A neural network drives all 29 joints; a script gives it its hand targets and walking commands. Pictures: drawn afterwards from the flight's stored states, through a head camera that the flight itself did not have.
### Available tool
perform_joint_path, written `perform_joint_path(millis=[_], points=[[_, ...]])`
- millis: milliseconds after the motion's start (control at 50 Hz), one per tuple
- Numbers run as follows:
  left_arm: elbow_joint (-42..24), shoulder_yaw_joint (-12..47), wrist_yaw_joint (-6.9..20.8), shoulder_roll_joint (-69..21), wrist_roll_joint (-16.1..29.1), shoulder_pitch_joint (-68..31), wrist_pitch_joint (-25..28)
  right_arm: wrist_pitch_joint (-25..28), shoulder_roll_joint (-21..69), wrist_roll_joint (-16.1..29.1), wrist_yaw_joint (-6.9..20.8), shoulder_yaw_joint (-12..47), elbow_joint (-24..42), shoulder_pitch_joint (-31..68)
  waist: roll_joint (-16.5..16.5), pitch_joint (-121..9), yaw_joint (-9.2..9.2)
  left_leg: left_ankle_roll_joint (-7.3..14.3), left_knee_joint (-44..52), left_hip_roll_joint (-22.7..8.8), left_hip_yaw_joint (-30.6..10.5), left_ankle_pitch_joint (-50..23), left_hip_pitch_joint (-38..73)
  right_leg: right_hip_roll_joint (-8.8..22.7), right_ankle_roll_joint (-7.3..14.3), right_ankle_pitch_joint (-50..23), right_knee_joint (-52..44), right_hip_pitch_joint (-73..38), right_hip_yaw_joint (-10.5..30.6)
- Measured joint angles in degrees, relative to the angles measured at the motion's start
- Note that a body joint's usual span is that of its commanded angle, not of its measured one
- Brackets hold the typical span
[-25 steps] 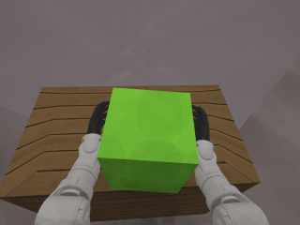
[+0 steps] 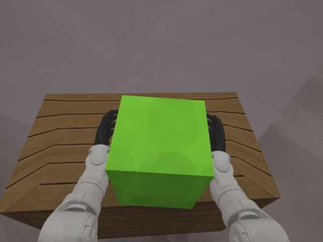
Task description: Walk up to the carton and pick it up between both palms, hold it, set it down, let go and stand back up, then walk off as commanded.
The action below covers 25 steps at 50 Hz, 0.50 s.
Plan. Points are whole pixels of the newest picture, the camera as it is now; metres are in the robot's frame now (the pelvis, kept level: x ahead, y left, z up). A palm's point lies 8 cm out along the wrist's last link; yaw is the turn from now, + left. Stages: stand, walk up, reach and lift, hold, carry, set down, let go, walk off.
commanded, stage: reach and lift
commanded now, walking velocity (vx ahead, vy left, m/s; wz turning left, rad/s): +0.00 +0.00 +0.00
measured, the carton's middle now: (159, 156) +0.34 +0.02 -0.01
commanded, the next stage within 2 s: none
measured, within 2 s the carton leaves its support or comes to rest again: leaves its support in 0.50 s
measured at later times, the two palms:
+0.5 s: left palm (104, 138) +0.37 +0.17 +0.03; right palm (218, 145) +0.36 -0.13 +0.03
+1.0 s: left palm (102, 135) +0.36 +0.17 +0.06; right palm (222, 142) +0.35 -0.13 +0.06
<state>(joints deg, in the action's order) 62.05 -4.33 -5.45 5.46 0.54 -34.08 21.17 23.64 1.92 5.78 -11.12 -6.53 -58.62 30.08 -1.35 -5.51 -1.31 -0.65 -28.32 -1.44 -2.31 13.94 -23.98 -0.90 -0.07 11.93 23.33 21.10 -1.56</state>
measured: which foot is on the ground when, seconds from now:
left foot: down 0.00-1.00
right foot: down 0.00-1.00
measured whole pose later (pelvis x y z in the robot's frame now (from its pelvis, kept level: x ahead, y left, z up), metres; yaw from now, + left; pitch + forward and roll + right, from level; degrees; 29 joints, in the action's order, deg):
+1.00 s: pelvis -0.01 +0.00 +0.00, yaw +0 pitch +10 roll -2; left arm 57.9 -3.6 -6.5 4.2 0.5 -33.8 20.0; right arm 22.7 0.9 5.8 -10.9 -6.5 -54.1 28.3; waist -1.4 -9.4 -1.3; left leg -0.8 -28.3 -1.8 -3.0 12.8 -25.1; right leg -1.3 -0.1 9.9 21.4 21.1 -2.2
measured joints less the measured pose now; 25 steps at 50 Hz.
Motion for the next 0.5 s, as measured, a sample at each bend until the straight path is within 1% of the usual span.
perform_joint_path(millis=[380, 500], points=[[0.33, 0.05, -0.25, -0.77, 0.0, 0.3, 0.28, -0.51, -0.26, 0.0, 0.06, 0.0, 1.27, -1.5, 0.0, -1.25, 0.0, 0.0, 0.0, 0.0, -0.62, 0.01, -0.65, -0.05, 0.0, -0.28, -0.92, 0.0, -0.61], [0.32, 0.68, -0.63, -1.06, 0.0, 0.31, 1.24, 0.01, -0.43, -0.01, 0.09, 0.0, 2.48, -2.49, 0.0, -2.15, 0.0, -0.04, 0.0, -0.09, -0.77, 0.01, -0.89, -0.15, 0.0, -0.49, -1.36, 0.0, -0.75]])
